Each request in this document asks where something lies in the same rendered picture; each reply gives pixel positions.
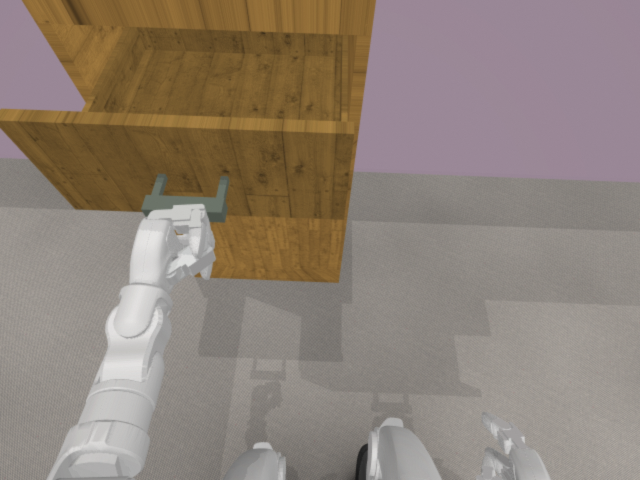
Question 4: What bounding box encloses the left robot shin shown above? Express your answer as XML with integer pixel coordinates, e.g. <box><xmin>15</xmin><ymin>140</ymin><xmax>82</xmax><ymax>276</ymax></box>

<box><xmin>253</xmin><ymin>442</ymin><xmax>273</xmax><ymax>450</ymax></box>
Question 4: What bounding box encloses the drawer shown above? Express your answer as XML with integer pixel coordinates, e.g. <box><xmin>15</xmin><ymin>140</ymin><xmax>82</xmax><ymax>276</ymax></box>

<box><xmin>0</xmin><ymin>27</ymin><xmax>354</xmax><ymax>220</ymax></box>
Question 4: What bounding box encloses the robot left hand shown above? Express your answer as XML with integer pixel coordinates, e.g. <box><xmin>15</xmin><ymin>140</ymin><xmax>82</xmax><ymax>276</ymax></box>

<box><xmin>129</xmin><ymin>204</ymin><xmax>216</xmax><ymax>295</ymax></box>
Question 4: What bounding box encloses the left robot forearm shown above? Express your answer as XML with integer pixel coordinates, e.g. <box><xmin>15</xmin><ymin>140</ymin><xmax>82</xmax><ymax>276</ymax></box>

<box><xmin>46</xmin><ymin>283</ymin><xmax>173</xmax><ymax>480</ymax></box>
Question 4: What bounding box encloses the handle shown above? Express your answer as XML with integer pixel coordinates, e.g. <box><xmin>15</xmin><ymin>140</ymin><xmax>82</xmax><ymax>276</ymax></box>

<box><xmin>141</xmin><ymin>174</ymin><xmax>229</xmax><ymax>223</ymax></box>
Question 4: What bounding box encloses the robot right hand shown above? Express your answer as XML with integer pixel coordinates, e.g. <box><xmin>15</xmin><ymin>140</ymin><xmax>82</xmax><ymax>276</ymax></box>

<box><xmin>476</xmin><ymin>412</ymin><xmax>551</xmax><ymax>480</ymax></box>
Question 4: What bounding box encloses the robot left thigh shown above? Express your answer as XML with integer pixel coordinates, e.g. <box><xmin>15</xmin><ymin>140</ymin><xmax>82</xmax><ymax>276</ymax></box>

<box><xmin>222</xmin><ymin>448</ymin><xmax>286</xmax><ymax>480</ymax></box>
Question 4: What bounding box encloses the cabinet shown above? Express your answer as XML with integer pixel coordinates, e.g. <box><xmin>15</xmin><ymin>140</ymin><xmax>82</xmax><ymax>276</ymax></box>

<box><xmin>22</xmin><ymin>0</ymin><xmax>376</xmax><ymax>283</ymax></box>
